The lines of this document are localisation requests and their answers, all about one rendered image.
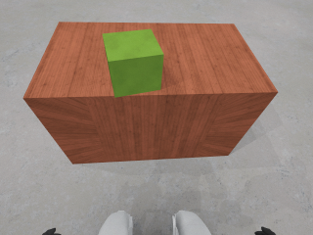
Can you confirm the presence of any robot right thigh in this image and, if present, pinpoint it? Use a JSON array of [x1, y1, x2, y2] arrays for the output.
[[171, 211, 211, 235]]

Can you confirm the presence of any carton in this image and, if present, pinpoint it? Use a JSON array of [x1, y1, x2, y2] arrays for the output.
[[102, 28, 164, 98]]

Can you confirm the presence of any robot thigh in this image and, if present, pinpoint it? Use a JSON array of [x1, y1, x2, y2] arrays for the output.
[[98, 211, 133, 235], [171, 211, 211, 235]]

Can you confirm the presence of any robot left thigh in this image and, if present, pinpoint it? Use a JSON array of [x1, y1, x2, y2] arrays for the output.
[[98, 211, 133, 235]]

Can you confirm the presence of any pedestal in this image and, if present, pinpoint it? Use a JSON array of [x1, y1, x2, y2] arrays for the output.
[[23, 22, 278, 165]]

